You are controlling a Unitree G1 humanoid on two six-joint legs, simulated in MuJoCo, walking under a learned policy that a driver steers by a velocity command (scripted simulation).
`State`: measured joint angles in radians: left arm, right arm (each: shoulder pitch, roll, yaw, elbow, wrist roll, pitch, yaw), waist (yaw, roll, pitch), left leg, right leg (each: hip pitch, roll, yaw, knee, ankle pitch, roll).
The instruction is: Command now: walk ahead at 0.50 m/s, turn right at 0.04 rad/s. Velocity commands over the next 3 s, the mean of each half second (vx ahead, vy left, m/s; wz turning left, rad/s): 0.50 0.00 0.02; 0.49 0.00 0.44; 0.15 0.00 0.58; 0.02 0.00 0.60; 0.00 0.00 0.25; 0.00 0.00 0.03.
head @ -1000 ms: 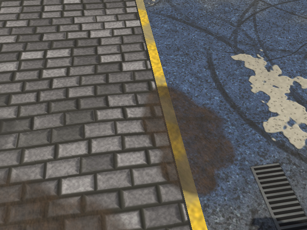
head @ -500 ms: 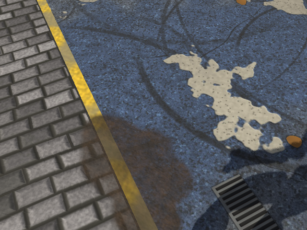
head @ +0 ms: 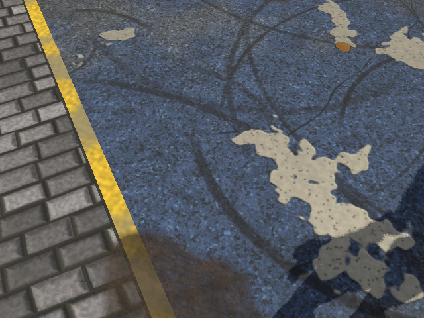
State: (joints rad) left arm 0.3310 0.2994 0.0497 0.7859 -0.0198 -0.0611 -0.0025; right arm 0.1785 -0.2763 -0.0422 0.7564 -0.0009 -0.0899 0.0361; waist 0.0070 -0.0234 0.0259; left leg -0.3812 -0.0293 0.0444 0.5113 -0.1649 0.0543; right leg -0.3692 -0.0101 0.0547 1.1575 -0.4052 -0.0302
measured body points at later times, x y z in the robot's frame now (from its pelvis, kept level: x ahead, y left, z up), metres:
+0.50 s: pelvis +0.28 -0.06 +0.00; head +0.31 -0.07 +0.45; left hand +0.45 +0.20 -0.09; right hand +0.32 -0.34 -0.14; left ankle +0.14 +0.09 -0.65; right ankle +0.35 -0.15 -0.73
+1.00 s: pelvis +0.55 +0.01 -0.02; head +0.59 +0.03 +0.43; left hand +0.51 +0.30 -0.15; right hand +0.81 -0.19 -0.11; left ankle +0.62 +0.10 -0.73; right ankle +0.39 -0.16 -0.66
